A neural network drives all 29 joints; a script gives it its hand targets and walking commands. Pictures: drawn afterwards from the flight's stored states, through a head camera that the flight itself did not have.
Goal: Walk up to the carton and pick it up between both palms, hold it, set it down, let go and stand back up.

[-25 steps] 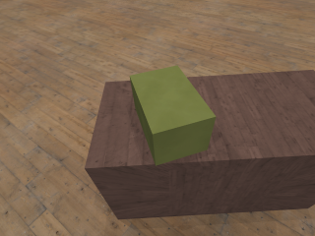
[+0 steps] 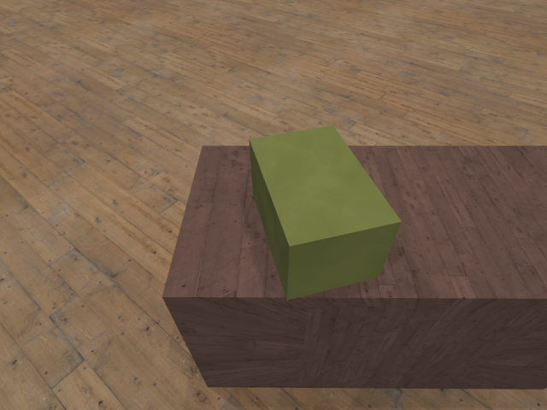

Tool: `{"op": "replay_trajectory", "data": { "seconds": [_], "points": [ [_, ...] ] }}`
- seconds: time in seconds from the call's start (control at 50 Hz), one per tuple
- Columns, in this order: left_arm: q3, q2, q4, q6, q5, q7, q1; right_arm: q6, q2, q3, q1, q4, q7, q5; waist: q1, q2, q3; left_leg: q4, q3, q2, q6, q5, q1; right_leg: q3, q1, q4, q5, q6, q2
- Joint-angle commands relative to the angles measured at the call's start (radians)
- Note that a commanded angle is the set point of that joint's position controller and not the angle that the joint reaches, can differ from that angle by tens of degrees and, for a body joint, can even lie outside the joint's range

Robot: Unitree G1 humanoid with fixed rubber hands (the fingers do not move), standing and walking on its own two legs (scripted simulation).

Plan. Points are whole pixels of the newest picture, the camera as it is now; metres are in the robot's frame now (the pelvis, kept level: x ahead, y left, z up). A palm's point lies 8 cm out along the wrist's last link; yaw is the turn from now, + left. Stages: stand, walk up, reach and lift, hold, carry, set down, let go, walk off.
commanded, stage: walk up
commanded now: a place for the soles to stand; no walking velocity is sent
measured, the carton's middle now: (311, 206) +0.57 -0.05 -0.06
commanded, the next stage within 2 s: none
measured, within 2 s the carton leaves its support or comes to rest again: neither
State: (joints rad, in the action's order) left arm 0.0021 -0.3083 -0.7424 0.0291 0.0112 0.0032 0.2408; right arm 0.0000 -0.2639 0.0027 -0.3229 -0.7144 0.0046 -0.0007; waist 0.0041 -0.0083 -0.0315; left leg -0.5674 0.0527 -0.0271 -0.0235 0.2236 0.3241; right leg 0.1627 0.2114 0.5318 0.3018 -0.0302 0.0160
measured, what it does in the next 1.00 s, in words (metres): walks ahead: right foot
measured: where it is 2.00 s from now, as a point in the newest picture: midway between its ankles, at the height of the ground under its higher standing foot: outside the picture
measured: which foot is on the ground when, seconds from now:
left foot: down 0.00-1.00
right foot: down 0.00-0.66, up 0.68-0.96, down 0.98-1.00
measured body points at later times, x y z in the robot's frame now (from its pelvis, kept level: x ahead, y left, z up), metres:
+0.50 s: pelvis +0.02 +0.00 -0.01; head +0.02 +0.02 +0.44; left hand +0.08 +0.28 -0.13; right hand +0.10 -0.26 -0.11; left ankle +0.05 +0.10 -0.73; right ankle -0.01 -0.10 -0.73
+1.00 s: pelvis +0.12 +0.00 -0.01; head +0.15 +0.01 +0.44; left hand +0.26 +0.25 -0.12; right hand +0.16 -0.27 -0.13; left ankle +0.06 +0.11 -0.73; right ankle +0.22 -0.12 -0.73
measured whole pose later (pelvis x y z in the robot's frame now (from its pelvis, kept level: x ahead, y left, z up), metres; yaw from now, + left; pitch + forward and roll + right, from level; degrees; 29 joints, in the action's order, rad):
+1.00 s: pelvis +0.12 +0.00 -0.01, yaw +4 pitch -2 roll +0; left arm -0.02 -0.25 -0.69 0.00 0.02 -0.01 0.17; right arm 0.01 -0.26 0.01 -0.41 -0.75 0.01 0.00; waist -0.05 -0.02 -0.11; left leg -0.65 0.06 -0.04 -0.02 0.44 0.17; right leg 0.04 0.38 0.59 0.13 -0.02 0.02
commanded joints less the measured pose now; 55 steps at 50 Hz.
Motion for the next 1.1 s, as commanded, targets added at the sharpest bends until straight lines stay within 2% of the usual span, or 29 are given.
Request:
{"op": "replay_trajectory", "data": {
  "seconds": [0.0,0.26,0.36,0.38,0.4,0.42,0.46,0.48,0.5,0.52,0.54,0.56,0.6,0.62,0.64,0.66,0.68,0.7,0.74,0.82,0.86,0.9,0.94,0.96,0.98,1.0,1.02,1.04,1.08],
  "points": [
    [-0.029,-0.118,0.06,-0.023,0.0,-0.004,0.025,0.02,-0.156,0.054,-0.013,0.077,0.006,-0.002,0.005,0.049,0.036,0.151,0.195,0.12,-0.064,-0.033,0.056,-0.142,-0.05,-0.095,-0.008,-0.025,0.09],
    [-0.041,-0.151,0.064,-0.021,0.006,-0.009,0.026,0.017,-0.14,0.054,-0.014,0.075,0.008,0.005,-0.007,0.007,0.021,0.041,0.121,0.059,-0.047,-0.105,0.021,-0.137,0.0,-0.123,-0.006,-0.053,0.147],
    [-0.043,-0.138,0.077,-0.012,0.002,-0.009,0.021,0.016,-0.165,0.058,-0.006,0.085,0.01,0.01,0.001,0.033,0.023,0.051,0.174,0.078,-0.061,-0.143,0.041,-0.11,-0.018,-0.059,-0.027,-0.051,0.127],
    [-0.051,-0.124,0.052,-0.021,0.043,0.006,0.125,0.023,-0.125,0.068,-0.119,0.046,-0.004,0.041,-0.005,-0.001,0.106,0.083,0.202,0.068,-0.096,0.329,0.002,-0.127,-0.027,-0.056,0.347,-0.056,0.118],
    [-0.056,-0.12,0.049,-0.021,0.043,0.009,0.132,0.022,-0.144,0.073,-0.111,0.056,-0.009,0.046,0.004,0.023,0.006,0.111,0.245,0.07,-0.103,0.495,0.084,-0.16,0.036,-0.055,0.467,-0.053,0.126],
    [-0.057,-0.115,0.061,-0.026,0.04,0.01,0.139,0.021,-0.144,0.08,-0.074,0.066,-0.011,0.044,0.013,0.041,-0.067,0.122,0.269,0.076,-0.108,0.497,0.15,-0.19,0.049,-0.069,0.467,-0.056,0.128],
    [-0.058,-0.116,0.055,-0.043,0.033,0.006,0.168,0.028,-0.126,0.082,-0.035,0.067,-0.015,0.039,0.029,0.021,-0.108,0.089,0.221,0.05,-0.087,0.369,0.2,-0.218,-0.008,-0.138,0.38,-0.069,0.144],
    [-0.065,-0.135,0.038,-0.05,0.033,0.002,0.19,0.03,-0.113,0.078,-0.019,0.075,-0.017,0.033,0.037,0.008,-0.112,0.025,0.141,0.008,-0.064,0.276,0.227,-0.264,-0.04,-0.21,0.377,-0.087,0.191],
    [-0.073,-0.15,0.032,-0.055,0.033,-0.001,0.203,0.033,-0.095,0.075,-0.018,0.071,-0.022,0.035,0.039,-0.06,-0.105,-0.056,0.051,-0.026,-0.044,0.219,0.235,-0.336,-0.063,-0.284,0.454,-0.123,0.259],
    [-0.083,-0.177,0.024,-0.056,0.036,-0.007,0.203,0.037,-0.082,0.074,-0.031,0.074,-0.027,0.039,0.029,-0.08,-0.124,-0.118,-0.015,-0.029,-0.03,0.174,0.234,-0.386,-0.063,-0.337,0.493,-0.157,0.327],
    [-0.085,-0.176,0.025,-0.056,0.036,-0.008,0.185,0.041,-0.079,0.072,-0.034,0.072,-0.029,0.047,0.021,-0.077,-0.16,-0.118,-0.026,-0.001,-0.026,0.173,0.226,-0.398,-0.036,-0.342,0.488,-0.185,0.357],
    [-0.087,-0.177,0.022,-0.054,0.037,-0.008,0.168,0.046,-0.077,0.071,-0.04,0.072,-0.031,0.048,0.011,-0.076,-0.183,-0.062,-0.033,0.01,-0.028,0.17,0.195,-0.359,-0.025,-0.317,0.429,-0.181,0.351],
    [-0.075,-0.149,0.009,-0.054,0.031,-0.004,0.162,0.063,-0.067,0.076,-0.075,0.054,-0.031,0.051,-0.015,-0.065,-0.167,0.04,-0.03,-0.003,-0.037,0.09,0.033,-0.232,0.031,-0.215,0.264,-0.138,0.277],
    [-0.07,-0.141,0.018,-0.055,0.032,0.0,0.134,0.071,-0.074,0.081,-0.114,0.043,-0.027,0.045,-0.046,-0.038,-0.132,0.084,0.0,-0.008,-0.04,0.052,-0.074,-0.148,0.063,-0.116,0.13,-0.107,0.216],
    [-0.065,-0.112,0.042,-0.058,0.032,0.008,0.112,0.079,-0.124,0.1,-0.195,0.019,-0.021,0.041,-0.078,0.078,-0.083,0.11,0.205,0.084,-0.077,-0.094,-0.242,-0.042,0.186,0.127,0.017,-0.049,0.118],
    [-0.057,-0.083,0.079,-0.056,0.032,0.013,0.119,0.079,-0.2,0.123,-0.297,-0.002,-0.007,0.036,-0.117,0.181,0.002,0.168,0.541,0.268,-0.179,-0.216,-0.433,-0.061,0.378,0.375,0.185,-0.009,-0.003],
    [-0.057,-0.08,0.102,-0.047,0.035,0.005,0.087,0.074,-0.225,0.13,-0.346,-0.015,0.007,0.038,-0.127,0.113,-0.003,0.191,0.595,0.343,-0.242,-0.295,-0.487,-0.127,0.479,0.498,0.288,-0.012,-0.002],
    [-0.057,-0.065,0.116,-0.044,0.031,0.003,0.071,0.071,-0.218,0.125,-0.323,-0.004,0.017,0.052,-0.115,0.085,-0.023,0.183,0.546,0.35,-0.27,-0.374,-0.462,-0.156,0.526,0.594,0.278,-0.003,0.018],
    [-0.062,-0.06,0.115,-0.043,0.03,0.004,0.084,0.066,-0.163,0.109,-0.251,0.015,0.023,0.057,-0.075,0.057,-0.033,0.205,0.419,0.323,-0.251,-0.413,-0.392,-0.183,0.512,0.607,0.194,0.018,0.058],
    [-0.057,-0.026,0.108,-0.028,0.027,0.011,0.081,0.06,-0.11,0.076,-0.145,0.03,0.028,0.05,-0.037,0.085,-0.018,0.164,0.167,0.21,-0.184,-0.694,-0.246,-0.161,0.337,0.417,0.044,0.06,0.05],
    [-0.05,-0.006,0.11,-0.029,0.015,0.009,0.044,0.049,-0.123,0.069,-0.118,0.029,0.024,0.037,-0.036,0.109,-0.017,0.108,0.073,0.161,-0.129,-0.77,-0.139,-0.118,0.193,0.252,-0.058,0.04,0.019],
    [-0.051,-0.008,0.106,-0.036,0.008,-0.003,0.024,0.036,-0.135,0.059,-0.097,0.027,0.015,0.017,-0.035,0.134,0.001,0.068,0.088,0.159,-0.088,-0.727,-0.058,-0.097,0.06,0.142,-0.192,0.016,-0.02],
    [-0.056,-0.018,0.092,-0.041,0.001,-0.016,0.038,0.023,-0.154,0.051,-0.074,0.041,0.01,-0.002,0.003,0.117,0.015,0.001,0.087,0.149,-0.033,-0.628,-0.003,-0.088,-0.067,-0.006,-0.331,-0.008,-0.028],
    [-0.064,-0.061,0.082,-0.044,0.007,-0.023,0.053,0.023,-0.137,0.041,-0.079,0.046,0.006,-0.011,0.02,0.064,0.033,-0.045,0.096,0.134,0.005,-0.551,0.04,-0.123,-0.161,-0.042,-0.423,-0.026,0.021],
    [-0.083,-0.132,0.071,-0.048,0.005,-0.027,0.109,0.025,-0.124,0.034,-0.105,0.06,0.007,-0.011,0.04,-0.016,0.095,-0.165,0.068,0.079,0.05,-0.324,0.099,-0.259,-0.27,0.004,-0.715,-0.083,0.165],
    [-0.084,-0.152,0.069,-0.041,-0.006,-0.029,0.134,0.008,-0.098,0.027,-0.159,0.053,0.013,-0.014,0.04,-0.08,0.192,-0.31,0.026,0.018,0.077,0.005,0.044,-0.421,-0.258,-0.03,-0.721,-0.181,0.307],
    [-0.074,-0.145,0.073,-0.033,-0.003,-0.031,0.089,-0.015,-0.108,0.029,-0.155,0.045,0.021,0.002,0.024,-0.131,0.191,-0.423,0.006,0.001,0.061,0.42,0.022,-0.522,-0.166,-0.111,-0.569,-0.23,0.378],
    [-0.069,-0.134,0.084,-0.025,0.004,-0.036,0.046,-0.031,-0.128,0.036,-0.137,0.047,0.022,0.021,0.025,-0.108,0.123,-0.461,0.031,0.011,0.055,0.489,0.047,-0.54,-0.08,-0.137,-0.387,-0.247,0.38],
    [-0.055,-0.122,0.087,-0.014,0.006,-0.047,-0.035,-0.038,-0.12,0.042,-0.087,0.057,0.016,0.027,0.006,-0.119,0.023,-0.408,0.035,0.057,0.058,0.459,0.042,-0.457,0.053,-0.14,-0.363,-0.223,0.327]
  ]
}}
